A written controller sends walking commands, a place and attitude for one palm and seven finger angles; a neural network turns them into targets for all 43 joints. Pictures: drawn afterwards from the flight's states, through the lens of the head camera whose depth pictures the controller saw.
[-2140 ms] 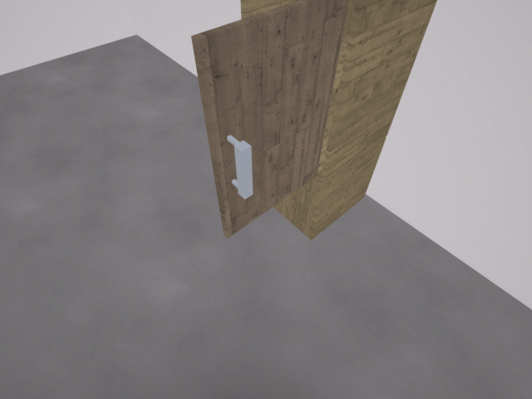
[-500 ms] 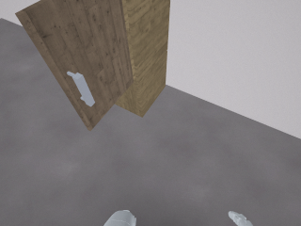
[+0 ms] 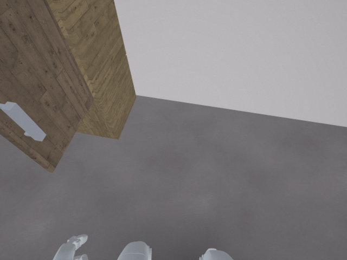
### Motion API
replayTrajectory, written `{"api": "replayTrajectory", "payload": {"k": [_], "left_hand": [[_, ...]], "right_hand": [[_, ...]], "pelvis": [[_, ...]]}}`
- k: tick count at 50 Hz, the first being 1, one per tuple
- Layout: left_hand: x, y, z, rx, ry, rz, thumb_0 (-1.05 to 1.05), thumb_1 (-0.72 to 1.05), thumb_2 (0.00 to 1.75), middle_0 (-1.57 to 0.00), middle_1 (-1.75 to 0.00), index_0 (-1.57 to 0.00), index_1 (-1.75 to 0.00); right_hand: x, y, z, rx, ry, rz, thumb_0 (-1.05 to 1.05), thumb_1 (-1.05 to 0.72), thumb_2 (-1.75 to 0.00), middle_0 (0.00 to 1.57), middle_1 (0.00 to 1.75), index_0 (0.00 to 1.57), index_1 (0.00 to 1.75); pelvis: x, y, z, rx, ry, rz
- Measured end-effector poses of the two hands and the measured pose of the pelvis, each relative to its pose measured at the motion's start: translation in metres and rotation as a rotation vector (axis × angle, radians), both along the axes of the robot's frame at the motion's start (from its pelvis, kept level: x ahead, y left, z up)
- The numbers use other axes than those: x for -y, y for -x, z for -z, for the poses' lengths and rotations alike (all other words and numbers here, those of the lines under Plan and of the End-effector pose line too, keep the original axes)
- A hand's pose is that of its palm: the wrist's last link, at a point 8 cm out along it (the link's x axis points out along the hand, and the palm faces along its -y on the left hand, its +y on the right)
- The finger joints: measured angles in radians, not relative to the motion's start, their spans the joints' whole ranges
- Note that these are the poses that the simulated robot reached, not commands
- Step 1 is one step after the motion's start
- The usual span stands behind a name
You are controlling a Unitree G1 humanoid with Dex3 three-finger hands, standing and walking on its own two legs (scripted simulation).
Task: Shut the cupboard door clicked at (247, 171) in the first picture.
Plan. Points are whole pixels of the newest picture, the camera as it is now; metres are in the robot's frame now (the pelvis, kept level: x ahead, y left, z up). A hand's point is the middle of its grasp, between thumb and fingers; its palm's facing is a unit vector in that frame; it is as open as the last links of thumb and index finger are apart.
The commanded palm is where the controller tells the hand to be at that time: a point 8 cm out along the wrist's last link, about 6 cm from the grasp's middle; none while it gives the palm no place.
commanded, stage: walk around to get in front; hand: left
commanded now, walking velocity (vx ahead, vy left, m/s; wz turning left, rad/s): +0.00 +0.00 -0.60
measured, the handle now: (19, 122) +0.46 +0.49 -0.03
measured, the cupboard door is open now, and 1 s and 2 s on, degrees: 90 90 90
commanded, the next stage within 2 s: none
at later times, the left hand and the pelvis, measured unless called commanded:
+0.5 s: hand (131, 237) +0.18 +0.13 -0.14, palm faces -0.32 -0.91 -0.26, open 7.4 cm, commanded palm none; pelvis -0.01 -0.03 +0.00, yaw -18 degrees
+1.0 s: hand (142, 236) +0.18 +0.10 -0.15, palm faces -0.53 -0.82 -0.20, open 7.4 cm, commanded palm none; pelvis -0.01 -0.03 +0.02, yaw -36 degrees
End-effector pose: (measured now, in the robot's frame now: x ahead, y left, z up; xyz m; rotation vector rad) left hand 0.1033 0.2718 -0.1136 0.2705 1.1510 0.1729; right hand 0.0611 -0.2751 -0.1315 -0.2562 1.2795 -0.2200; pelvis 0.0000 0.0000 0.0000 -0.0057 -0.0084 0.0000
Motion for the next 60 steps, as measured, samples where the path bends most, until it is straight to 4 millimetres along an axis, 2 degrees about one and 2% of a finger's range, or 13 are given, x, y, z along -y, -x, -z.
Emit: {"api": "replayTrajectory", "payload": {"k": [4, 10, 16, 20, 25, 29, 35, 40, 44, 48, 52, 56, 60], "left_hand": [[0.014, -0.004, 0.003, -0.043, 0.023, 0.055, 0.0, 0.91, 0.9, -0.2, -0.3, -0.2, -0.29], [0.024, -0.021, 0.018, -0.067, 0.09, 0.125, 0.0, 0.91, 0.9, -0.2, -0.3, -0.2, -0.3], [0.042, -0.047, 0.006, -0.045, 0.114, 0.183, 0.01, 0.91, 0.9, -0.2, -0.3, -0.2, -0.29], [0.065, -0.066, -0.003, -0.03, 0.098, 0.253, 0.01, 0.91, 0.9, -0.2, -0.3, -0.2, -0.29], [0.095, -0.083, -0.003, 0.018, 0.04, 0.347, 0.0, 0.91, 0.9, -0.2, -0.3, -0.2, -0.29], [0.108, -0.076, -0.008, -0.01, 0.016, 0.374, 0.0, 0.91, 0.9, -0.2, -0.3, -0.2, -0.29], [0.116, -0.063, -0.005, -0.078, 0.028, 0.418, 0.0, 0.91, 0.9, -0.2, -0.3, -0.2, -0.3], [0.113, -0.063, 0.007, -0.118, 0.056, 0.443, 0.0, 0.9, 0.9, -0.2, -0.3, -0.2, -0.3], [0.11, -0.076, 0.02, -0.135, 0.075, 0.473, 0.01, 0.9, 0.9, -0.2, -0.3, -0.2, -0.3], [0.118, -0.094, 0.012, -0.121, 0.08, 0.518, 0.01, 0.91, 0.9, -0.2, -0.3, -0.2, -0.29], [0.136, -0.11, 0.003, -0.099, 0.075, 0.583, 0.01, 0.91, 0.9, -0.2, -0.3, -0.2, -0.29], [0.166, -0.125, -0.002, -0.071, 0.049, 0.672, 0.01, 0.91, 0.9, -0.2, -0.3, -0.2, -0.29], [0.195, -0.133, 0.001, -0.013, 0.014, 0.75, 0.0, 0.91, 0.9, -0.2, -0.3, -0.2, -0.29]], "right_hand": [[0.005, 0.013, -0.015, 0.019, 0.018, 0.059, 0.01, -0.91, -0.9, 0.2, 0.3, 0.19, 0.3], [-0.008, 0.038, -0.023, 0.059, 0.044, 0.115, 0.01, -0.91, -0.9, 0.2, 0.3, 0.19, 0.3], [-0.022, 0.077, -0.031, -0.016, 0.004, 0.17, 0.01, -0.91, -0.9, 0.2, 0.3, 0.2, 0.3], [-0.019, 0.098, -0.023, -0.027, -0.038, 0.241, 0.01, -0.9, -0.9, 0.2, 0.3, 0.2, 0.3], [0.003, 0.122, 0.003, -0.029, -0.078, 0.345, 0.01, -0.9, -0.9, 0.2, 0.3, 0.2, 0.3], [0.019, 0.122, -0.001, -0.015, -0.061, 0.398, 0.01, -0.91, -0.9, 0.2, 0.3, 0.2, 0.3], [0.034, 0.104, -0.02, 0.086, -0.025, 0.437, 0.01, -0.91, -0.9, 0.2, 0.3, 0.2, 0.3], [0.033, 0.091, -0.032, 0.154, 0.019, 0.459, 0.01, -0.91, -0.9, 0.2, 0.3, 0.19, 0.3], [0.024, 0.097, -0.035, 0.17, 0.06, 0.462, 0.0, -0.91, -0.9, 0.2, 0.3, 0.2, 0.3], [0.01, 0.12, -0.04, 0.12, 0.05, 0.488, 0.0, -0.91, -0.9, 0.2, 0.3, 0.2, 0.3], [0.003, 0.151, -0.037, 0.078, 0.026, 0.556, 0.0, -0.9, -0.9, 0.2, 0.3, 0.2, 0.3], [0.002, 0.187, -0.024, 0.055, -0.005, 0.646, 0.01, -0.9, -0.9, 0.2, 0.3, 0.2, 0.3], [0.01, 0.224, -0.003, 0.024, -0.022, 0.739, 0.01, -0.9, -0.9, 0.2, 0.3, 0.2, 0.3]], "pelvis": [[-0.002, 0.002, -0.008, -0.008, -0.017, 0.056], [-0.012, 0.0, -0.005, -0.03, 0.005, 0.129], [-0.002, -0.002, -0.018, -0.028, 0.013, 0.198], [0.01, -0.001, -0.019, -0.026, 0.016, 0.253], [0.032, 0.005, -0.004, -0.016, -0.011, 0.322], [0.037, 0.011, -0.011, -0.008, -0.017, 0.371], [0.038, 0.013, -0.019, -0.017, -0.03, 0.45], [0.03, 0.007, -0.017, -0.028, -0.023, 0.508], [0.023, 0.003, -0.01, -0.038, -0.003, 0.551], [0.024, 0.005, -0.018, -0.029, 0.014, 0.595], [0.029, 0.007, -0.022, -0.031, 0.027, 0.648], [0.041, 0.014, -0.017, -0.029, 0.022, 0.706], [0.055, 0.023, -0.002, -0.024, -0.004, 0.756]]}}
